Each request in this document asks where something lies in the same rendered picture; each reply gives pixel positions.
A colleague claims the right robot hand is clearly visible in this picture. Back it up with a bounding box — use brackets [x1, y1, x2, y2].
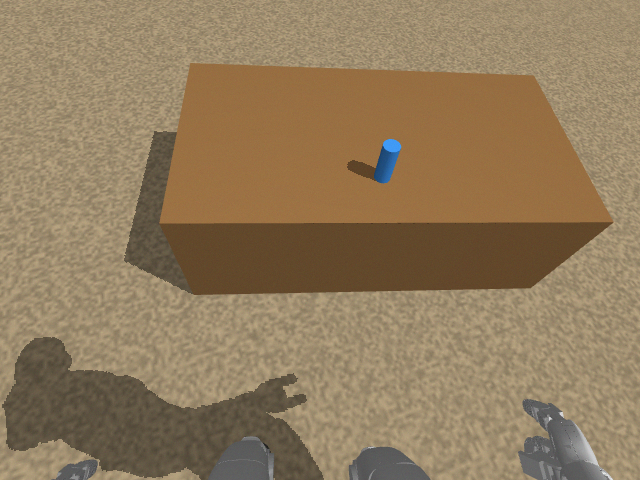
[518, 399, 599, 480]

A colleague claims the left robot hand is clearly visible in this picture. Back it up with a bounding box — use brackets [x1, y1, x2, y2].
[52, 459, 98, 480]

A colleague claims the can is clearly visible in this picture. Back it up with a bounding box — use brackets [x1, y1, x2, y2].
[374, 139, 401, 183]

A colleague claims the right robot arm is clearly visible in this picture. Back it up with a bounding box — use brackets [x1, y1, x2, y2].
[560, 461, 613, 480]

